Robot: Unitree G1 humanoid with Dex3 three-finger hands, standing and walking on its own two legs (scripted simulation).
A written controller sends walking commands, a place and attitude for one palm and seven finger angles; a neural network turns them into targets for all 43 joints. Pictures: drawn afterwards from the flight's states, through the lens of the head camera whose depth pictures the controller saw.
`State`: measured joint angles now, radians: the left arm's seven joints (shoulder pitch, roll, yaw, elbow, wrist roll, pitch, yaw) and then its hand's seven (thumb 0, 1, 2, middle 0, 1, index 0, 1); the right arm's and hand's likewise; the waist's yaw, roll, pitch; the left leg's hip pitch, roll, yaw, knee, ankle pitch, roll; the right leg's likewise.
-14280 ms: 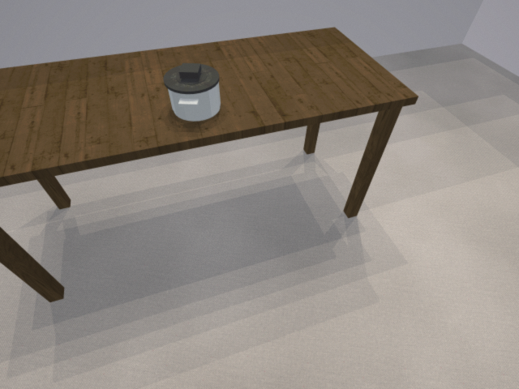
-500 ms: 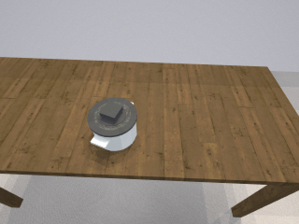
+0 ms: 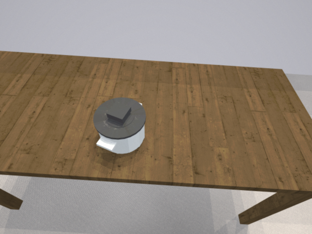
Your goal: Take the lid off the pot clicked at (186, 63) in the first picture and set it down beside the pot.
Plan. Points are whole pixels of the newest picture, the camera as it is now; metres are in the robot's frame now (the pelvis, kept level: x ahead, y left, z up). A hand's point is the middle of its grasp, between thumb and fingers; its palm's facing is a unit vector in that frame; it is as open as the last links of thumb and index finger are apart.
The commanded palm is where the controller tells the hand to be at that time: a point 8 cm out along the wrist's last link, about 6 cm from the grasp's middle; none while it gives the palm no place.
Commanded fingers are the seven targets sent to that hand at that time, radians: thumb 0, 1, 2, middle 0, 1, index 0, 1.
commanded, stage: shuffle to correct the standing spot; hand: left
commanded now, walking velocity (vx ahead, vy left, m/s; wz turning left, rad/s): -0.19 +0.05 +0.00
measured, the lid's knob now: (119, 112) +0.43 +0.15 +0.03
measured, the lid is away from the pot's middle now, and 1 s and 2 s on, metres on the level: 0.00 0.00 0.00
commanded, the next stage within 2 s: come to a stop and stand still in 0.08 s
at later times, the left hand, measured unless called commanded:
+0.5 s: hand out of the picture -0.04 +0.20 -0.18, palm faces +0.00 -0.98 -0.18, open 7.4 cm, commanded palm none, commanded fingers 0.00 0.90 0.90 -0.20 -0.30 -0.20 -0.30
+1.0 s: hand out of the picture +0.00 +0.20 -0.18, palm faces +0.06 -0.97 -0.22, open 7.4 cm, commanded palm none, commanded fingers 0.00 0.90 0.90 -0.20 -0.30 -0.20 -0.30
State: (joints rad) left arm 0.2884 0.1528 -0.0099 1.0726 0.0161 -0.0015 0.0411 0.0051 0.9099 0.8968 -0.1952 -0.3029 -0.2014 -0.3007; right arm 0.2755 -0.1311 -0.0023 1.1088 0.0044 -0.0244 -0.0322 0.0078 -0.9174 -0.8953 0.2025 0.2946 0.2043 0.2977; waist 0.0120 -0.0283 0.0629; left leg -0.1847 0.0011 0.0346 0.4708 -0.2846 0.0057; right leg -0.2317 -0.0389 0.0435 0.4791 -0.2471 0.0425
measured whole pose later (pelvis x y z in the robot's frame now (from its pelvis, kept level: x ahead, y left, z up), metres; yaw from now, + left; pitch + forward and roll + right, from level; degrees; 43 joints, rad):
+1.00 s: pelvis -0.02 +0.02 +0.00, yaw +1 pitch -1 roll -1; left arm 0.29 0.14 0.00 1.04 0.01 -0.03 0.06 0.01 0.91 0.90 -0.20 -0.30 -0.20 -0.30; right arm 0.22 -0.18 -0.03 1.06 -0.01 -0.02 -0.03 0.01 -0.93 -0.90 0.20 0.29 0.20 0.30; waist 0.00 0.03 0.02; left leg -0.24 -0.02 0.02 0.55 -0.30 0.04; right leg -0.18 -0.04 -0.03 0.51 -0.32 0.03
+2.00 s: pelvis -0.06 +0.04 +0.00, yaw +0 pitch -1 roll +0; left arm 0.36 0.14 -0.01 1.08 0.03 -0.01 0.04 0.00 0.91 0.90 -0.19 -0.30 -0.20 -0.30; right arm 0.31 -0.12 -0.02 1.13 -0.01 -0.02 -0.01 0.01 -0.92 -0.90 0.20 0.29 0.20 0.30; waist 0.01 0.01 0.02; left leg -0.26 -0.04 0.05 0.47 -0.20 0.06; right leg -0.22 -0.06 -0.01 0.47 -0.23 0.04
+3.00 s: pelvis -0.01 -0.01 +0.00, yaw +2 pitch +1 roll +0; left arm 0.64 0.22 0.12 0.06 -0.03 0.00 0.09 0.01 0.90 0.90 -1.25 -1.47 -1.26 -1.46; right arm 0.19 -0.21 -0.02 0.67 0.02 -0.06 -0.05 0.01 -0.90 -0.90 0.20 0.29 0.21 0.31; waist 0.04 0.04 0.03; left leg -0.21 0.01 -0.01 0.46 -0.26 0.00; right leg -0.15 0.00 -0.05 0.43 -0.29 -0.01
